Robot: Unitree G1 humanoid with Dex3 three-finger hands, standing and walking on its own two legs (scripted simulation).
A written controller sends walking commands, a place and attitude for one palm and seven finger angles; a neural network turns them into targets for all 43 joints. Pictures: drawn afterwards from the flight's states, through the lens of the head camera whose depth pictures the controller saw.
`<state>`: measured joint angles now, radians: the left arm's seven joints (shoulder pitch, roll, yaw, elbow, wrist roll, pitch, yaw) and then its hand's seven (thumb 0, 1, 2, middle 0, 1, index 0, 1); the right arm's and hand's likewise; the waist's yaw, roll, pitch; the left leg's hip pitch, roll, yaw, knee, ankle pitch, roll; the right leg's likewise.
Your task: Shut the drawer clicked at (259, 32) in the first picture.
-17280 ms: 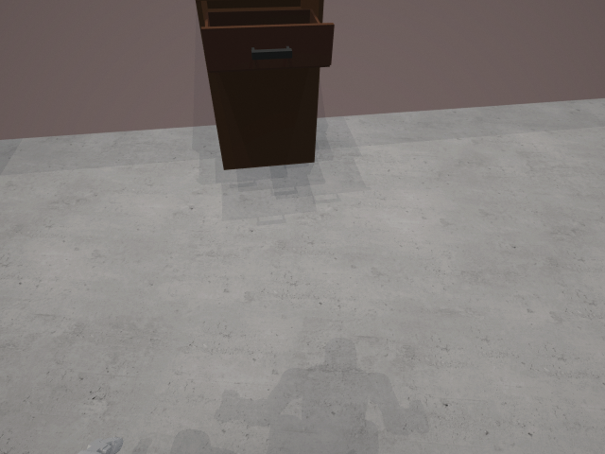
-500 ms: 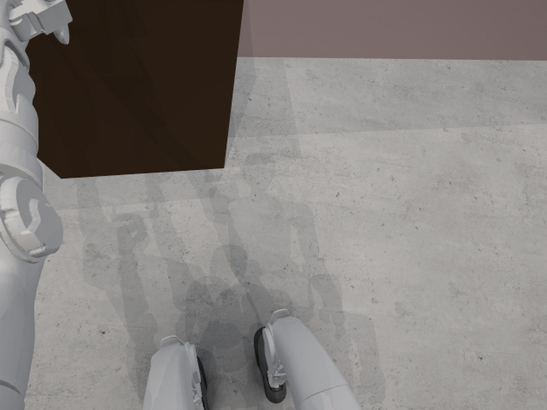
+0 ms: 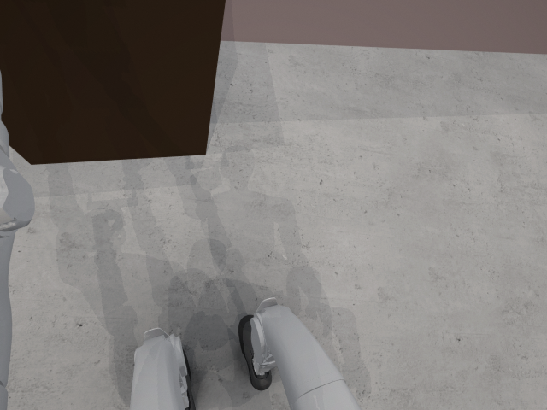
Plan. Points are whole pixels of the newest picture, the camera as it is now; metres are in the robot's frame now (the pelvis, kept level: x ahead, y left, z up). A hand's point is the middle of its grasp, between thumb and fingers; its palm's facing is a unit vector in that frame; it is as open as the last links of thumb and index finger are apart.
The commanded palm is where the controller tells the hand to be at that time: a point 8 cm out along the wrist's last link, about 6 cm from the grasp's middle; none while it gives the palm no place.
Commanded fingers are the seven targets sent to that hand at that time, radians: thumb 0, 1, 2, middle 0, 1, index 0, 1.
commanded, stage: pull the fist back off the drawer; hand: left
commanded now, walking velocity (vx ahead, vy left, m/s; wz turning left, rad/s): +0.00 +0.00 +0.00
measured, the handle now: out of the picture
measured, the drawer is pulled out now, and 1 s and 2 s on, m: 0.00 0.00 0.00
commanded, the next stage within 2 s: draw the hand back to the body in 0.52 s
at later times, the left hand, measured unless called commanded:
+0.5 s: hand out of the picture +0.62 +0.15 +0.10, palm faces -0.01 -1.00 -0.04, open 3.3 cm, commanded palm +0.60 +0.17 +0.09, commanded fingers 0.00 0.90 0.90 -1.40 -1.60 -1.40 -1.60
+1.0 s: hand out of the picture +0.51 +0.17 +0.16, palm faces +0.00 -1.00 -0.04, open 3.3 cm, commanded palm +0.47 +0.22 +0.16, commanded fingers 0.00 0.90 0.90 -1.40 -1.60 -1.40 -1.60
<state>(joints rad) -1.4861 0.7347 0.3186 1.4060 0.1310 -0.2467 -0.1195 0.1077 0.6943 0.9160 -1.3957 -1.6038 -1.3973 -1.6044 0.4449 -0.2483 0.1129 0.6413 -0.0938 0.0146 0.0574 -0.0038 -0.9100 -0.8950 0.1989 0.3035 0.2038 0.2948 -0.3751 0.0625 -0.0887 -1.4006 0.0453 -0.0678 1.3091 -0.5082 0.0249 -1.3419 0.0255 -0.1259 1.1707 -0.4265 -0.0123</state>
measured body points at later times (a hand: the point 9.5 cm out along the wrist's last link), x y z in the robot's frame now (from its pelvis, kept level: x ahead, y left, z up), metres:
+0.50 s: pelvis +0.03 +0.00 +0.03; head +0.22 +0.03 +0.43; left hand +0.62 +0.21 +0.10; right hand -0.03 -0.24 -0.07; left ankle +0.03 +0.10 -0.61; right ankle +0.06 -0.12 -0.61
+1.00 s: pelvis +0.08 +0.00 +0.09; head +0.17 +0.01 +0.53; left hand +0.51 +0.23 +0.17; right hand +0.15 -0.25 -0.03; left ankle +0.03 +0.10 -0.61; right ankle +0.06 -0.12 -0.61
